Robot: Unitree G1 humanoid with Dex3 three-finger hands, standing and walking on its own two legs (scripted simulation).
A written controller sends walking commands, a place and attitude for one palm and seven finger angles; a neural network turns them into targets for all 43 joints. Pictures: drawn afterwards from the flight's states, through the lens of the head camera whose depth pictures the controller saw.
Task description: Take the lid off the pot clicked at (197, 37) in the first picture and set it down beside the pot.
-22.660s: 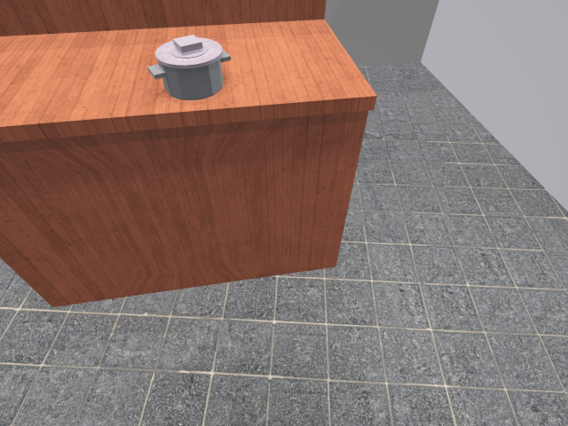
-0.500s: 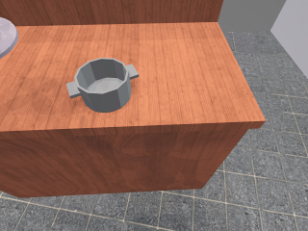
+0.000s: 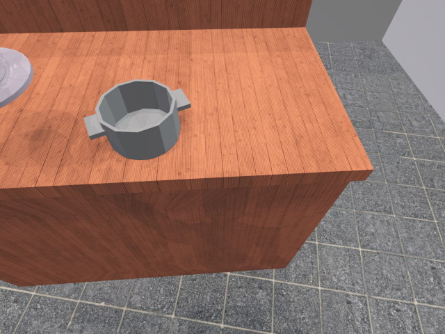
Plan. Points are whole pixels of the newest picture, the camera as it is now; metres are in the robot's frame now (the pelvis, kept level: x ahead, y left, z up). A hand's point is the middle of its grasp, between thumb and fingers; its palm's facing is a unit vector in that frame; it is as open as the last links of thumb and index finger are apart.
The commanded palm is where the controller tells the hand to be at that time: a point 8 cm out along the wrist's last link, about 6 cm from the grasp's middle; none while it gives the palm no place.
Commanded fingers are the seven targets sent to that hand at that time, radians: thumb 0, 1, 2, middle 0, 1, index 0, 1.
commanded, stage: lower the lid onto the table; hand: left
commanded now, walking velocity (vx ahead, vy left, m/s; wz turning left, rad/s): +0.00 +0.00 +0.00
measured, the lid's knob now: out of the picture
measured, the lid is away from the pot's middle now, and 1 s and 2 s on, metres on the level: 0.22 0.22 0.23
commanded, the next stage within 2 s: open the fingers wide in 2.00 s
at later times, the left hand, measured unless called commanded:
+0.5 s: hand out of the picture +0.46 +0.34 +0.22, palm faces -0.30 -0.23 -0.92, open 8.2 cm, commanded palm +0.47 +0.35 +0.28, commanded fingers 0.00 0.56 1.01 -0.71 -1.07 -0.75 -1.06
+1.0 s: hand out of the picture +0.46 +0.35 +0.18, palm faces -0.38 -0.24 -0.89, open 8.2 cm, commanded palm +0.49 +0.36 +0.24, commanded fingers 0.00 0.56 1.01 -0.71 -1.07 -0.75 -1.06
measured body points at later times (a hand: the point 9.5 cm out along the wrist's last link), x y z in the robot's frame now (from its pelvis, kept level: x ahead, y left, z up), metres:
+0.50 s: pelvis +0.00 +0.01 +0.00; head +0.06 +0.00 +0.44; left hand +0.47 +0.35 +0.27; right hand +0.05 -0.27 -0.13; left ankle -0.04 +0.08 -0.74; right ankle -0.01 -0.13 -0.74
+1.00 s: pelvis +0.00 +0.01 -0.01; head +0.06 +0.02 +0.44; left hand +0.47 +0.36 +0.23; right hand +0.02 -0.27 -0.13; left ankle -0.04 +0.08 -0.74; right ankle -0.01 -0.13 -0.74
